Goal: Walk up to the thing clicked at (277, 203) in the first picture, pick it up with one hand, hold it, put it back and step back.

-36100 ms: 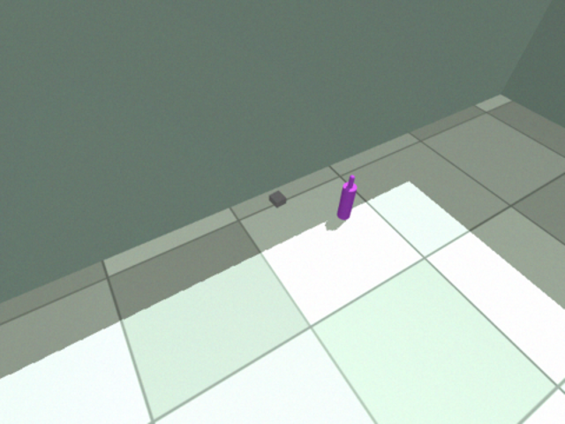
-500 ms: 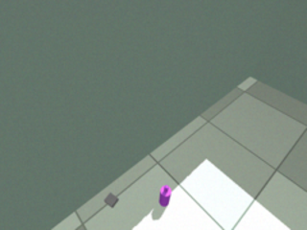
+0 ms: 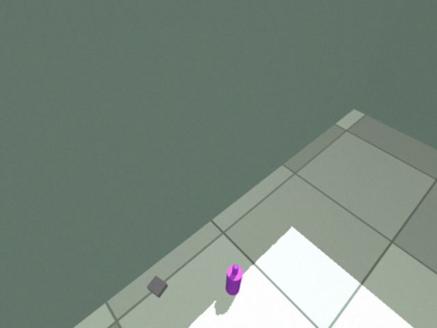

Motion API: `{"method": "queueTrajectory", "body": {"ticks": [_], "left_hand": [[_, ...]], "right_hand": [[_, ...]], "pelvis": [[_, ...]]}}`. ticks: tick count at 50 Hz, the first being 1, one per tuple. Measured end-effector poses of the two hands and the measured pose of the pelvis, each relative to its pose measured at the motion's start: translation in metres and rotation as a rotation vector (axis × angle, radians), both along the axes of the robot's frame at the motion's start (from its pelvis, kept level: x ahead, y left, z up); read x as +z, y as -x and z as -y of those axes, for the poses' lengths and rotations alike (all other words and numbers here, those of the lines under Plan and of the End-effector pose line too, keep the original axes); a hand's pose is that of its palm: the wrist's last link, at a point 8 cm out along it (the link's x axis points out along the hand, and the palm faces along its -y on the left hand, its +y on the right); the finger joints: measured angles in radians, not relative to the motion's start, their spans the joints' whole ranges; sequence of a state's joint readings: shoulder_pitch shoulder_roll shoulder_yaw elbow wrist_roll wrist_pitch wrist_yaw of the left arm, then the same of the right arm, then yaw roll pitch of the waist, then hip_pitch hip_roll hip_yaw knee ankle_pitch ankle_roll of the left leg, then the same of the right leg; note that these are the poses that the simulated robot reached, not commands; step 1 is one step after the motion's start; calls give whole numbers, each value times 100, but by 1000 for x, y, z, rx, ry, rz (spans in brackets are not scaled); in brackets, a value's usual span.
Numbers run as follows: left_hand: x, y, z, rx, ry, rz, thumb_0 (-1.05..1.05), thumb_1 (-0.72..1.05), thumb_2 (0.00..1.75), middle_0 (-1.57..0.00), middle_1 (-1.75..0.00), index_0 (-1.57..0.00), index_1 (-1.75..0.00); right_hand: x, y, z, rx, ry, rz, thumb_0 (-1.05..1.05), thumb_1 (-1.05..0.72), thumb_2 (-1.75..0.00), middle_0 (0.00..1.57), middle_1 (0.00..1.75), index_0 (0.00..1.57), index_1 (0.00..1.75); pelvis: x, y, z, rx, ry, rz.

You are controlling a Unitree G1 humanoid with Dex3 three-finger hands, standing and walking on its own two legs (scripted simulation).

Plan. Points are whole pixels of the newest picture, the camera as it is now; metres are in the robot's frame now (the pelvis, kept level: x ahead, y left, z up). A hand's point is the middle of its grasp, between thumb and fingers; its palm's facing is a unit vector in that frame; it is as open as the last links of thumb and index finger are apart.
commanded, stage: stand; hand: left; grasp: from above
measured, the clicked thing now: (157, 286) +0.43 +0.28 -0.76
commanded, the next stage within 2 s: step back in 0.38 s
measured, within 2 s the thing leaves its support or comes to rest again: neither
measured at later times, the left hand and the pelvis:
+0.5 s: hand out of the picture +0.07 +0.26 -0.16, palm faces +0.02 -0.93 -0.36, open 7.4 cm; pelvis -0.01 +0.00 -0.01, yaw +0 degrees
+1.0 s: hand out of the picture +0.03 +0.30 -0.18, palm faces -0.09 -0.93 -0.37, open 7.4 cm; pelvis -0.10 +0.04 -0.02, yaw -4 degrees
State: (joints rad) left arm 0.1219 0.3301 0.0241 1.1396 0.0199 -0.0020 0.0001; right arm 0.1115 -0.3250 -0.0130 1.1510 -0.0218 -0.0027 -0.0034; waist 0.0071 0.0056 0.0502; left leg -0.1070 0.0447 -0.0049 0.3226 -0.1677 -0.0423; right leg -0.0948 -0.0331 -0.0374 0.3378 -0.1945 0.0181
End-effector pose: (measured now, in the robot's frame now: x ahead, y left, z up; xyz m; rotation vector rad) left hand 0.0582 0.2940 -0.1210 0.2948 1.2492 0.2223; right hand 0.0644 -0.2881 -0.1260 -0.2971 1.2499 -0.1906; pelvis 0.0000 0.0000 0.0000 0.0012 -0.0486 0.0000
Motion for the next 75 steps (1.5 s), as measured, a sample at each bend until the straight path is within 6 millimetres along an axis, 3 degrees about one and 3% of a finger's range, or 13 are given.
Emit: {"method": "queueTrajectory", "body": {"ticks": [20,27,34,38,47,54,59,65,71,75], "left_hand": [[1,-4,4,-6,1,0,1,91,90,-20,-30,-21,-30],[-3,-9,-17,-9,-30,24,1,90,90,-20,-30,-21,-30],[-22,-32,-52,-51,-37,97,1,90,90,-20,-30,-21,-30],[-22,-33,-56,-55,-33,114,1,91,90,-20,-30,-21,-30],[-23,15,-50,-103,-20,37,0,91,90,-20,-30,-21,-30],[-20,60,-37,-120,-52,28,1,91,90,-20,-30,-21,-30],[-3,95,-31,-99,-56,35,1,90,90,-20,-30,-21,-30],[7,109,-38,-89,-73,108,1,90,90,-20,-30,-21,-30],[-10,126,-56,-85,-47,180,1,90,90,-20,-30,-21,-30],[-14,150,-61,-66,-30,144,1,90,90,-20,-30,-21,-30]], "right_hand": [[-1,3,8,-7,2,-12,1,-91,-90,20,30,21,30],[-2,2,16,-18,37,7,1,-91,-90,20,30,21,30],[0,30,2,-5,115,-10,1,-91,-90,20,30,20,30],[9,54,-12,-1,119,-44,1,-91,-90,20,30,21,30],[9,73,-22,-19,107,46,1,-90,-90,20,30,21,30],[-12,95,-5,-28,66,96,1,-90,-90,20,30,21,30],[-11,117,0,-44,48,78,1,-90,-90,20,30,21,30],[-7,152,-2,0,72,34,1,-90,-90,20,30,21,30],[-6,183,-17,43,110,17,1,-91,-90,20,30,21,30],[8,204,-29,52,102,37,1,-90,-90,20,30,21,30]], "pelvis": [[-1,-1,5,-5,0,-9],[-10,20,-6,-6,5,-18],[-27,40,-35,-2,9,-29],[-20,53,-40,-1,24,-27],[-18,82,-43,-54,22,-25],[-30,115,-29,-86,21,-11],[-21,135,-25,-77,-11,-12],[-18,163,-31,-38,-11,-32],[-30,200,-45,2,-13,-17],[-22,220,-49,0,16,-13]]}}
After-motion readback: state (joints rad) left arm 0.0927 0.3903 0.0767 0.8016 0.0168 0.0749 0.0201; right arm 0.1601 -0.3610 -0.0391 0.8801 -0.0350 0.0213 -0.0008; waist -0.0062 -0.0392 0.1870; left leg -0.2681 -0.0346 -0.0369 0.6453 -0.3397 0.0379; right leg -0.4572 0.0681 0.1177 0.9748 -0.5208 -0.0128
